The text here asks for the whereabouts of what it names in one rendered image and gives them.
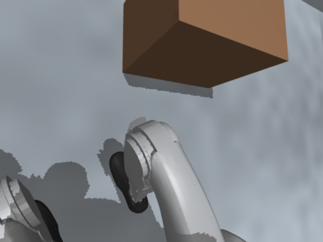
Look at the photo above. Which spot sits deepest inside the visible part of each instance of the right robot hand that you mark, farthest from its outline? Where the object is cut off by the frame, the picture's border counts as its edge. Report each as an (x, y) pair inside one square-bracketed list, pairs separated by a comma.
[(230, 237)]

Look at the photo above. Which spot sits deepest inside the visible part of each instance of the left robot foot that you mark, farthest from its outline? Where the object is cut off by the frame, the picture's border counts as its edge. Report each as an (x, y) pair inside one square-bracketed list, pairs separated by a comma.
[(49, 221)]

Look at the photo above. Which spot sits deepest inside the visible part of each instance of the right robot foot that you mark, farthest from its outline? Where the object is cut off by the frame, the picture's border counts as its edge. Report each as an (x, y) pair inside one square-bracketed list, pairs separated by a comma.
[(122, 182)]

